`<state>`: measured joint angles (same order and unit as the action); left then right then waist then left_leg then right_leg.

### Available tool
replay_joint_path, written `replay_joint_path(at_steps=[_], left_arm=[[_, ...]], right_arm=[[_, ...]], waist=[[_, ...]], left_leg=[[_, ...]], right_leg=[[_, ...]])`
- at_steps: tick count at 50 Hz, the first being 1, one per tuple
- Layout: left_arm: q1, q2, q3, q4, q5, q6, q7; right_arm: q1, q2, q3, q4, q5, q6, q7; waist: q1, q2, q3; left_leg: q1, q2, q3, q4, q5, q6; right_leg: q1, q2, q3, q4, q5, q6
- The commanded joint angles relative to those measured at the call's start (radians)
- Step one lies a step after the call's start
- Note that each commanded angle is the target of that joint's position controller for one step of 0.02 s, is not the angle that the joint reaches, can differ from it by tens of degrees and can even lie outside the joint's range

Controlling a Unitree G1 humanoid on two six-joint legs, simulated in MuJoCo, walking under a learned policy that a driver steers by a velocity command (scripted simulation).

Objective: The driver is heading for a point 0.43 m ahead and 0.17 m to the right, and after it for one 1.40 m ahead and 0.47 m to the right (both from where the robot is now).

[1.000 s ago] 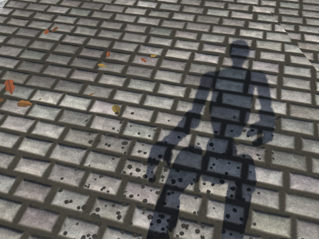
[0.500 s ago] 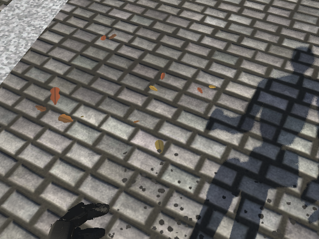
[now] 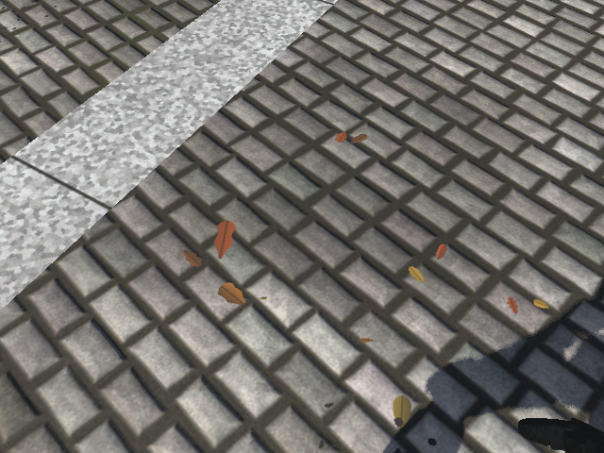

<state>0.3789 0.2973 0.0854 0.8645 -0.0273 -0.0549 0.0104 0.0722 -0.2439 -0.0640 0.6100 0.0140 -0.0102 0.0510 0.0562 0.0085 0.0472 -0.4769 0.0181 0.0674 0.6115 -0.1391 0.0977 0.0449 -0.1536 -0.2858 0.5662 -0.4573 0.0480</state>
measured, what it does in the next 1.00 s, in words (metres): walks ahead, turning right: right foot, then left foot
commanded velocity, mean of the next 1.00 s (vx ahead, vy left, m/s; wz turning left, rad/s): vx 0.22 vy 0.00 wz -0.43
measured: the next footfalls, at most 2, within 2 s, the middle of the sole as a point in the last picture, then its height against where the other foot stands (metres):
right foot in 0.48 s outside the picture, level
left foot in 0.98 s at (288, 434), level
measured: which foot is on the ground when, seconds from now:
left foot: down 0.00-0.50, up 0.52-0.96, down 0.98-1.00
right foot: down 0.00-0.00, up 0.02-0.46, down 0.48-0.98, up 1.00-1.00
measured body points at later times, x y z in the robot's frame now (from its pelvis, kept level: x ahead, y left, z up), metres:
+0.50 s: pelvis +0.26 -0.02 +0.00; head +0.30 -0.03 +0.45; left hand +0.50 +0.18 -0.09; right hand +0.27 -0.31 -0.12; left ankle +0.11 +0.10 -0.70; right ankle +0.38 -0.12 -0.72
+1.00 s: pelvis +0.37 +0.00 +0.01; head +0.40 +0.00 +0.46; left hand +0.66 +0.16 -0.08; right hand +0.35 -0.31 -0.08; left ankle +0.47 +0.10 -0.72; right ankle +0.38 -0.12 -0.71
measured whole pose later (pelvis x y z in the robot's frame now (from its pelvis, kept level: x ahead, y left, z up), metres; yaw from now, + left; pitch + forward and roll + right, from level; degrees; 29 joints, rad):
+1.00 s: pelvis +0.37 +0.00 +0.01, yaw -31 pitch +3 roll +1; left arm 0.14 0.31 0.09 0.62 -0.02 0.05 0.03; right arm 0.18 -0.27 -0.07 0.71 -0.01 -0.02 -0.03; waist 0.01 -0.04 0.00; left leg -0.36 -0.03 -0.08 0.55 -0.24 -0.02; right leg -0.45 0.16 0.23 0.63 -0.27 -0.03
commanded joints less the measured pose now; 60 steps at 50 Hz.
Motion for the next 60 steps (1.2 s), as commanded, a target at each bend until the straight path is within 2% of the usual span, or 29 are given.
replay_joint_path(at_steps=[1,2,3,5,7,10,13,17,20,23,24,25,26,27,28,29,30,32,35,39,45,48,49,50,51,52,54,56,60], left_arm=[[0.021,0.017,-0.029,-0.096,-0.008,-0.039,-0.006],[-0.096,0.114,0.002,-0.114,-0.045,-0.05,-0.01],[-0.143,0.108,0.001,-0.131,-0.049,-0.056,-0.01],[-0.135,0.091,0.006,-0.105,-0.006,-0.046,0.0],[-0.069,0.072,0.009,-0.078,-0.012,-0.02,-0.009],[-0.128,0.034,0.004,-0.084,-0.016,0.005,-0.013],[-0.2,0.014,-0.002,-0.11,0.001,0.006,-0.023],[-0.342,-0.026,-0.022,-0.169,0.021,-0.001,-0.054],[-0.332,0.009,-0.01,-0.198,0.02,0.004,-0.076],[-0.166,0.097,0.031,-0.181,0.02,0.008,-0.078],[-0.051,0.14,0.052,-0.159,0.024,0.006,-0.061],[-0.035,0.221,0.065,-0.166,0.032,0.009,-0.034],[-0.088,0.284,0.066,-0.213,0.06,-0.002,-0.036],[-0.102,0.211,0.053,-0.239,0.045,0.005,-0.04],[-0.168,0.159,0.039,-0.252,0.028,0.007,-0.038],[-0.213,0.118,0.028,-0.253,0.008,0.014,-0.034],[-0.24,0.099,0.022,-0.257,0.002,0.021,-0.027],[-0.258,0.108,0.026,-0.265,0.027,0.029,-0.024],[-0.235,0.145,0.04,-0.263,0.03,0.034,-0.007],[-0.25,0.154,0.043,-0.28,0.017,0.063,0.018],[-0.24,0.148,0.042,-0.298,0.023,0.089,0.018],[-0.252,0.13,0.035,-0.308,0.007,0.102,0.018],[-0.21,0.086,0.023,-0.308,0.007,0.104,0.018],[-0.188,0.073,0.023,-0.338,0.0,0.095,0.014],[-0.208,0.162,0.049,-0.333,0.023,0.078,0.01],[-0.195,0.195,0.063,-0.307,0.015,0.08,0.007],[-0.167,0.15,0.055,-0.271,0.015,0.103,0.014],[-0.191,0.087,0.031,-0.282,0.011,0.11,0.01],[-0.254,0.036,0.002,-0.31,0.016,0.101,0.006]], right_arm=[[0.377,-0.291,-0.09,0.022,-0.021,-0.032,-0.031],[0.33,-0.199,-0.065,0.022,-0.017,-0.051,-0.02],[0.295,-0.166,-0.054,0.041,-0.016,-0.061,-0.018],[0.203,-0.088,-0.032,0.054,-0.016,-0.076,-0.016],[0.193,-0.072,-0.03,0.067,-0.025,-0.098,-0.023],[0.213,-0.088,-0.036,0.096,-0.033,-0.112,-0.038],[0.202,-0.103,-0.038,0.107,-0.039,-0.107,-0.059],[0.222,-0.151,-0.051,0.121,-0.022,-0.083,-0.092],[0.225,-0.179,-0.062,0.128,-0.005,-0.053,-0.104],[0.169,-0.201,-0.072,0.105,0.013,-0.027,-0.112],[0.152,-0.185,-0.065,0.096,0.019,-0.028,-0.107],[0.197,-0.092,-0.035,0.074,-0.026,-0.038,-0.096],[0.327,-0.043,-0.008,0.045,-0.041,-0.048,-0.082],[0.268,-0.137,-0.024,0.066,-0.021,-0.056,-0.067],[0.185,-0.159,-0.027,0.039,0.001,-0.052,-0.066],[0.155,-0.151,-0.029,0.046,-0.013,-0.044,-0.08],[0.138,-0.165,-0.035,0.038,-0.028,-0.03,-0.091],[0.151,-0.15,-0.037,0.033,-0.03,-0.003,-0.095],[0.151,-0.111,-0.024,0.037,-0.033,0.003,-0.107],[0.096,-0.112,-0.023,0.027,-0.028,0.011,-0.112],[0.062,-0.119,-0.026,0.016,-0.014,-0.021,-0.09],[0.141,-0.131,-0.039,0.039,-0.01,-0.037,-0.074],[0.162,-0.194,-0.056,0.038,-0.026,-0.035,-0.076],[0.131,-0.286,-0.075,0.034,-0.057,-0.019,-0.08],[0.117,-0.231,-0.068,0.012,-0.073,-0.021,-0.081],[0.075,-0.179,-0.052,-0.008,-0.064,-0.019,-0.088],[0.032,-0.135,-0.036,-0.016,-0.029,-0.012,-0.096],[0.057,-0.14,-0.031,-0.006,-0.027,-0.002,-0.101],[0.095,-0.167,-0.038,0.012,-0.027,0.013,-0.098]], waist=[[-0.155,0.231,-0.418],[-0.187,0.087,-0.318],[-0.158,0.104,-0.195],[-0.088,0.069,-0.101],[-0.053,0.101,-0.099],[-0.052,0.045,-0.036],[-0.054,0.049,0.012],[-0.102,0.048,0.017],[-0.088,0.075,-0.021],[0.008,0.091,-0.119],[0.074,0.045,-0.175],[0.028,-0.163,-0.249],[-0.065,-0.284,-0.418],[0.01,-0.11,-0.498],[-0.002,-0.067,-0.371],[-0.035,0.031,-0.261],[-0.053,0.013,-0.204],[-0.089,-0.054,-0.167],[-0.083,-0.076,-0.199],[-0.061,-0.113,-0.211],[-0.026,-0.178,-0.182],[-0.079,-0.173,-0.169],[-0.063,-0.049,-0.186],[-0.005,0.282,-0.138],[-0.042,0.273,-0.144],[-0.032,0.177,-0.137],[-0.029,0.113,-0.106],[-0.047,0.115,-0.087],[-0.085,0.182,-0.139]], left_leg=[[0.844,0.402,-0.817,-0.282,-0.164,0.28],[0.747,0.379,-0.719,-0.338,-0.184,0.221],[0.627,0.349,-0.541,-0.336,-0.132,0.177],[0.444,0.256,-0.326,-0.364,0.02,0.101],[0.387,0.236,-0.218,-0.396,0.168,0.088],[0.357,0.225,-0.103,-0.443,0.237,0.081],[0.348,0.2,0.011,-0.452,0.383,0.059],[0.38,0.194,0.119,-0.406,0.544,0.025],[0.502,0.231,0.129,-0.298,0.691,0.023],[0.523,0.216,0.134,-0.014,0.865,-0.014],[0.45,0.159,0.151,0.198,0.717,-0.06],[0.18,0.061,0.135,0.505,0.014,-0.123],[-0.146,-0.139,-0.046,0.863,-0.608,-0.183],[-0.171,-0.073,-0.214,0.904,-0.526,-0.162],[-0.211,-0.042,-0.195,0.852,-0.435,-0.145],[-0.215,-0.002,-0.177,0.763,-0.369,-0.148],[-0.182,0.02,-0.176,0.69,-0.325,-0.152],[-0.086,0.017,-0.165,0.598,-0.292,-0.153],[-0.072,-0.003,-0.153,0.464,-0.26,-0.177],[-0.076,-0.01,-0.176,0.341,-0.162,-0.194],[0.018,-0.042,-0.177,0.105,-0.187,-0.171],[0.203,-0.037,-0.154,-0.195,-0.054,-0.126],[0.321,0.133,-0.283,-0.263,-0.018,-0.065],[0.354,0.338,-0.531,-0.3,0.192,0.094],[0.301,0.418,-0.62,-0.306,0.245,0.184],[0.279,0.364,-0.509,-0.284,0.241,0.156],[0.28,0.25,-0.344,-0.256,0.217,0.082],[0.28,0.204,-0.258,-0.264,0.256,0.084],[0.363,0.208,-0.215,-0.238,0.3,0.104]], right_leg=[[-0.685,0.161,0.3,0.777,-0.142,-0.059],[-0.768,0.126,0.406,0.838,-0.074,-0.061],[-0.802,0.081,0.388,0.804,0.014,-0.073],[-0.728,0.016,0.398,0.699,0.167,-0.077],[-0.659,0.002,0.404,0.667,0.233,-0.066],[-0.73,0.011,0.411,0.593,0.304,-0.047],[-0.749,0.039,0.389,0.405,0.433,-0.033],[-0.663,0.077,0.259,0.135,0.558,-0.038],[-0.647,0.111,0.228,0.067,0.474,-0.07],[-0.454,0.195,0.187,0.008,0.372,-0.134],[-0.275,0.212,0.214,-0.113,0.516,-0.168],[-0.012,0.03,0.465,-0.048,0.97,-0.234],[0.248,-0.233,0.988,-0.077,1.125,-0.514],[0.218,-0.194,0.939,-0.148,0.934,-0.488],[0.104,-0.148,0.815,-0.172,0.782,-0.435],[-0.038,-0.09,0.732,-0.201,0.66,-0.374],[-0.157,-0.063,0.693,-0.221,0.602,-0.349],[-0.31,-0.009,0.655,-0.252,0.574,-0.321],[-0.334,0.017,0.621,-0.23,0.665,-0.31],[-0.348,0.05,0.664,-0.233,0.333,-0.264],[-0.327,0.052,0.772,-0.194,0.243,-0.246],[-0.359,0.1,0.784,-0.111,0.295,-0.196],[-0.458,0.169,0.7,0.028,0.092,-0.141],[-0.671,0.341,0.46,0.236,-0.138,-0.074],[-0.708,0.272,0.449,0.493,-0.168,-0.027],[-0.693,0.248,0.451,0.602,-0.098,-0.012],[-0.701,0.235,0.42,0.696,0.007,0.02],[-0.687,0.235,0.379,0.657,0.046,0.037],[-0.573,0.193,0.329,0.365,0.011,0.047]])
Keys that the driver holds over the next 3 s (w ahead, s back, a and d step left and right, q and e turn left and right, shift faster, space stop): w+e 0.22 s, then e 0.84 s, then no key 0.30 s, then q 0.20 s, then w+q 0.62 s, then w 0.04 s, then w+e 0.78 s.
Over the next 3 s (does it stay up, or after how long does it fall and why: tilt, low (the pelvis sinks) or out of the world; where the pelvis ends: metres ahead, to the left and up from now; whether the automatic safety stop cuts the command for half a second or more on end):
stays up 1.03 -0.13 0.03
